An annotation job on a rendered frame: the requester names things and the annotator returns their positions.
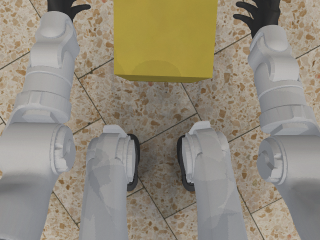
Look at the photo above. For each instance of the left robot upper arm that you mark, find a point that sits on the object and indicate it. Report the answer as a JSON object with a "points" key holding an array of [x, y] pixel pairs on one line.
{"points": [[32, 156]]}

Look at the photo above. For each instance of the right robot forearm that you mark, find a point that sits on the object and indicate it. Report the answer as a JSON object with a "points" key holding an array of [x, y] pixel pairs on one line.
{"points": [[280, 92]]}

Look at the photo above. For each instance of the right robot hand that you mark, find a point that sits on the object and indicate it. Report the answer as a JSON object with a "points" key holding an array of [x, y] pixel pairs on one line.
{"points": [[266, 13]]}

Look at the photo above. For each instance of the carton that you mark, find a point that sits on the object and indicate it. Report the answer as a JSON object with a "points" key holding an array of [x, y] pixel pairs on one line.
{"points": [[169, 41]]}

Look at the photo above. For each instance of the robot right shin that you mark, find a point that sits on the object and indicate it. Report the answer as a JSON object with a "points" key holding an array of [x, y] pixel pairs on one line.
{"points": [[221, 137]]}

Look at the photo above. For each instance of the robot shin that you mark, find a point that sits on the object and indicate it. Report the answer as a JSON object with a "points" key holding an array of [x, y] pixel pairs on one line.
{"points": [[109, 128], [221, 137]]}

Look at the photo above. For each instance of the left robot hand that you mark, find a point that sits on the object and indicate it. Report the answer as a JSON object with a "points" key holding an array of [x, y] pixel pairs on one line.
{"points": [[64, 6]]}

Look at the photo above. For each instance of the robot left shin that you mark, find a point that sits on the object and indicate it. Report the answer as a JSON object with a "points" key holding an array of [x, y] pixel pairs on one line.
{"points": [[109, 128]]}

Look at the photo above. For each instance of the right robot upper arm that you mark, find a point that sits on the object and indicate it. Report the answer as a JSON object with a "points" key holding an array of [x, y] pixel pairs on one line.
{"points": [[292, 164]]}

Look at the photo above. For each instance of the left robot forearm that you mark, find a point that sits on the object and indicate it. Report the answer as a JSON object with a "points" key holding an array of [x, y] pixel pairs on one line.
{"points": [[45, 97]]}

